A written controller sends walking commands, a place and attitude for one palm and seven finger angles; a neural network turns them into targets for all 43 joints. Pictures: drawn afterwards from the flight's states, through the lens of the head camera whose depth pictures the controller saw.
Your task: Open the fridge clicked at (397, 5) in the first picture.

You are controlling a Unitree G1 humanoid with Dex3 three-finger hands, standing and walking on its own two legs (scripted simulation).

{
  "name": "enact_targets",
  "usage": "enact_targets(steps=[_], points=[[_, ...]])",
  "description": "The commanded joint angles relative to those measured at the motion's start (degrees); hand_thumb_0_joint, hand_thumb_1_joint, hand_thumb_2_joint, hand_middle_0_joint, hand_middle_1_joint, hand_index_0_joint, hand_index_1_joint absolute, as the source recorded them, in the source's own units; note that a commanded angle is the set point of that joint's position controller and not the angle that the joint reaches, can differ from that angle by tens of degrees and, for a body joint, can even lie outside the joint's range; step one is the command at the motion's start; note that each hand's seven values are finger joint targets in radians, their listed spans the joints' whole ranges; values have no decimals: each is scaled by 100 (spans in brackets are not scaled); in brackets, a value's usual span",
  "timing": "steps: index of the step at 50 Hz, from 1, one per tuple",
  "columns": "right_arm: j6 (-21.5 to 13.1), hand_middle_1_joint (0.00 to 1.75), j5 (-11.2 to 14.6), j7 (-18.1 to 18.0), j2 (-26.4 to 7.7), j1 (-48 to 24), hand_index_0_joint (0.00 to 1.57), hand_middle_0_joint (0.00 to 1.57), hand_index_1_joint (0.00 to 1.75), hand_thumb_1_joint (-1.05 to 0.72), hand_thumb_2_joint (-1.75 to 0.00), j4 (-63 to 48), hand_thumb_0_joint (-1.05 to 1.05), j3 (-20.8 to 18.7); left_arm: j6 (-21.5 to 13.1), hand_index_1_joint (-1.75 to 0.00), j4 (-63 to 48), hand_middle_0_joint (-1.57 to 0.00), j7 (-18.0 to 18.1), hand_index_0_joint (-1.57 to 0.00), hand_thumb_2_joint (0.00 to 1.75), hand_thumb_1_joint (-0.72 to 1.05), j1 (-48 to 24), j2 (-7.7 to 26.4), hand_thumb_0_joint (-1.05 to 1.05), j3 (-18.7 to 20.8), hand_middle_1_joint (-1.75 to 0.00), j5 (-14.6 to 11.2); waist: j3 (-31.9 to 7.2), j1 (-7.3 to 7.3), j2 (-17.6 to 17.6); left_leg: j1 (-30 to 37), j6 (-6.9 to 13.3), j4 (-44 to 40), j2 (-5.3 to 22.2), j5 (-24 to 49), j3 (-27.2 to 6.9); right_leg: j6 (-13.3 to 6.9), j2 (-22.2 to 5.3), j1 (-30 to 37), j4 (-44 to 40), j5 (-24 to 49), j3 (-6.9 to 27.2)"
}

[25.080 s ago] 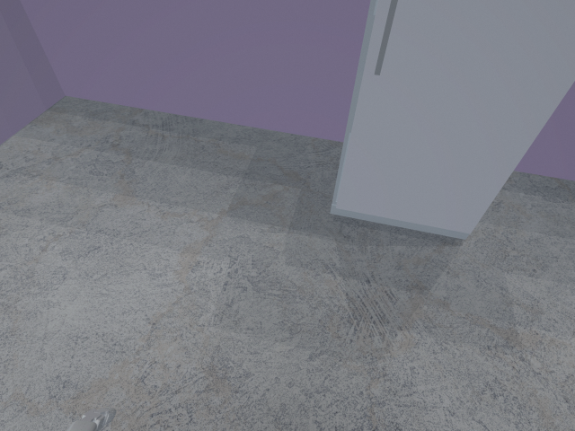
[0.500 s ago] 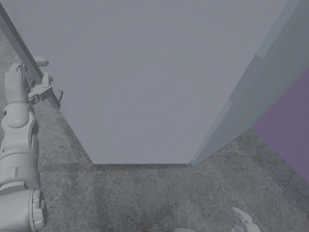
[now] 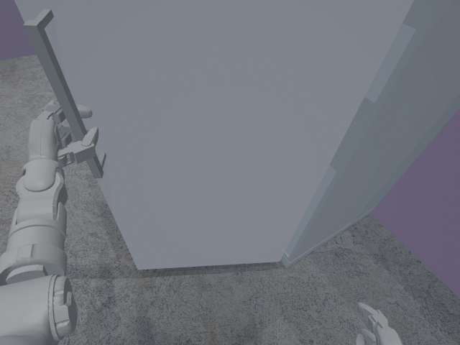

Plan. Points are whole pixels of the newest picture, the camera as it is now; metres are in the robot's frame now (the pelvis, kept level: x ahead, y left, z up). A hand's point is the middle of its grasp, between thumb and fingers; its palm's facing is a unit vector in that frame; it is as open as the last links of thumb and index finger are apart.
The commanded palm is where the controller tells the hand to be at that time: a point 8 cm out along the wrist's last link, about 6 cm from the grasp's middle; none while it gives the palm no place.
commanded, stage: loosen the grip on the handle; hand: left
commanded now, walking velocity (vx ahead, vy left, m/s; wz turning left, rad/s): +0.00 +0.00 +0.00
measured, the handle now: (77, 110) +0.47 +0.29 +0.15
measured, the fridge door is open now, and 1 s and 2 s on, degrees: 63 64 64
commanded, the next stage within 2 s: slip the hand off the handle in 0.44 s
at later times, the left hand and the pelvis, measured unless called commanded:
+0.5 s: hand (84, 162) +0.39 +0.26 +0.10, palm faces +0.31 -0.92 -0.23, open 14.2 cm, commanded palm +0.35 +0.31 +0.11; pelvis -0.03 -0.01 -0.02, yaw -2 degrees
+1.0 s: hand (34, 174) +0.36 +0.34 +0.09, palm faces +0.36 -0.91 -0.21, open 14.6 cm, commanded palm +0.32 +0.38 +0.11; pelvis +0.04 +0.01 -0.01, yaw -1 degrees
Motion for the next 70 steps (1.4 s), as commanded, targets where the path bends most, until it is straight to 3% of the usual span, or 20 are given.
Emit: enact_targets(steps=[1, 5, 11, 12, 13, 14, 17, 19, 22, 26, 29, 33, 37, 40, 42, 48, 56, 61, 66, 70], points=[[-33, 30, 35, 49, -924, 255, 20, 20, 30, -90, -90, -498, 0, -271, -877, -140, -1198, -45, 207, -45, 43, -7, -2015, 1582, 0, 308, -140, 42, -1194, 135, 614, 500, -36, -105, 52, 675, -537, -108, 36, -292, -258, 439, 57], [-31, 30, 92, -71, -957, 103, 20, 20, 30, -90, -90, -639, 0, -183, -1321, -137, -985, -42, 428, -42, 20, -55, -2524, 1877, 0, 261, -137, 81, -1204, -11, 187, -128, 106, -200, -108, -1374, -510, 31, -5, -680, -413, -1305, 352], [-179, 30, 155, -267, -998, 380, 20, 20, 30, -90, -90, -341, 0, -97, -1431, -127, -758, -34, 309, -34, 20, -55, -3482, 1864, 0, -202, -127, -114, -1628, -252, 670, -240, 85, 49, -173, -1878, -635, 59, 10, -884, -343, -1629, 530], [-210, 30, 148, -284, -1035, 442, 20, 20, 30, -90, -90, -293, 0, -93, -1455, -125, -784, -33, 308, -33, 20, -55, -3540, 2048, 0, -93, -125, -138, -1878, -219, 793, -228, 80, 72, -177, -1877, -679, 65, 30, -812, -278, -1583, 539], [-165, 30, 88, -247, -1024, 498, 20, 20, 30, -90, -90, -309, 0, -192, -1431, -123, -400, -32, 269, -32, 20, -55, -2018, 2642, 0, 791, -123, -127, -2099, 304, 654, -459, 63, 79, -195, -1711, -673, 8, 6, -332, -235, -1634, 567], [-140, 30, 110, -230, -966, 312, 20, 20, 30, -90, -90, -459, 0, -79, -1462, -122, -877, -30, 180, -30, 20, -55, -2059, 2264, 0, 401, -122, -251, -2141, 228, 881, -467, 96, 98, -235, -1537, -592, 18, -17, -222, -230, -1500, 590], [-176, 30, 141, -269, -940, 292, 20, 20, 30, -90, -90, -404, 0, -42, -1436, -117, -707, -26, 104, -26, 20, -55, -2323, 2067, 0, 267, -117, -444, -1402, 37, 385, -863, 119, 181, -202, -1817, -639, 79, -40, -456, -456, -1950, 727], [-208, 30, 151, -297, -977, 288, 20, 20, 30, -90, -90, -396, 0, -52, -1420, -115, -721, -25, 117, -25, 20, -55, -2316, 2264, 0, 422, -115, -477, -1177, 54, 288, -1066, 108, 300, -223, -1774, -616, 97, -74, -500, -501, -2223, 844], [-217, 30, 118, -309, -947, 347, 20, 20, 30, -90, -90, -417, 0, -59, -1441, -115, -1034, -25, 172, -25, 20, -55, -2355, 2321, 0, 460, -115, -400, -1508, 64, 546, -876, 148, 273, -192, -1572, -702, 81, -16, -438, -258, -1702, 703], [-225, 30, 129, -314, -914, 284, 20, 20, 30, -90, -90, -516, 0, -25, -1340, -115, -1008, -25, 163, -25, 20, -55, -1866, 2138, 0, 451, -115, -494, -1247, 116, 430, -964, 166, 298, -211, -1638, -720, 90, -52, -509, -319, -1797, 743], [-210, 30, 126, -311, -898, 267, 20, 20, 30, -90, -90, -672, 0, -39, -1243, -115, -1475, -25, 142, -25, 20, -55, -1280, 2242, 0, 621, -115, -497, -1530, 301, 663, -791, 171, 265, -202, -1118, -678, 48, -22, -290, -164, -1361, 689], [-170, 30, 133, -325, -896, 349, 20, 20, 30, -90, -90, -762, 0, -56, -1084, -115, -1898, -25, 75, -25, 20, -55, -637, 2428, 0, 1012, -115, -591, -1697, 413, 597, -550, 185, 370, -176, -25, -632, 24, 63, 17, 90, 17, 537], [-165, 30, 105, -299, -851, 428, 20, 20, 30, -90, -90, -827, 0, -131, -1038, -115, -2913, -25, -133, -25, 20, -55, -91, 2224, 0, 1092, -115, -740, -2399, 464, 1021, 270, 157, 592, -144, 1697, -620, -7, 163, 199, 420, 1667, 372], [-188, 30, 108, -246, -843, 430, 20, 20, 30, -90, -90, -830, 0, -170, -946, -115, -3449, -25, -351, -25, 20, -55, 414, 1750, 0, 822, -115, -888, -2322, 401, 1160, 790, 77, 696, -65, 2605, -740, 17, 227, -185, 460, 1825, 241], [-187, 30, 127, -249, -878, 465, 20, 20, 30, -90, -90, -786, 0, -198, -794, -115, -3437, -25, -499, -25, 20, -55, 762, 1743, 0, 907, -115, -1006, -2121, 391, 1027, 789, 26, 730, -32, 2943, -799, 21, 240, -283, 460, 1919, 189], [-161, 30, 150, -318, -854, 362, 20, 20, 30, -90, -90, -798, 0, -207, -426, -115, -3760, -25, -698, -25, 20, -55, 1030, 1809, 0, 1128, -115, -1161, -1941, 457, 909, 800, -144, 655, -45, 3029, -929, -10, 251, -353, 436, 1759, 105], [-165, 30, 78, -376, -823, 309, 20, 20, 30, -90, -90, -753, 0, -162, -623, -115, -3867, -25, -800, -25, 20, -55, 787, 2022, 0, 1257, -115, -1104, -1957, 442, 1139, 832, -323, 676, -49, 2787, -1102, -78, 290, -593, 495, 1198, 59], [-252, 30, 110, -314, -784, 174, 20, 20, 30, -90, -90, -938, 0, -159, -480, -115, -4106, -25, -977, -25, 20, -55, 1865, 1369, 0, 807, -115, -1283, -2070, 590, 1235, 929, -371, 627, -16, 2817, -1186, -70, 270, -546, 498, 1004, -6], [-308, 30, 113, -294, -770, -30, 20, 20, 30, -90, -90, -1050, 0, -108, -383, -115, -4590, -25, -645, -25, 20, -55, 2271, 1488, 0, 1084, -115, -1327, -1619, 719, 891, 458, -350, 353, -77, 1726, -1229, -108, 278, -415, 408, 587, -58], [-371, 30, 110, -295, -684, -200, 20, 20, 30, -90, -90, -1068, 0, -53, -527, -115, -4971, -25, -347, -25, 20, -55, 2338, 1316, 0, 1040, -115, -1239, -1430, 674, 848, 262, -296, 240, -111, 1001, -1180, -97, 266, -464, 410, 321, -41]])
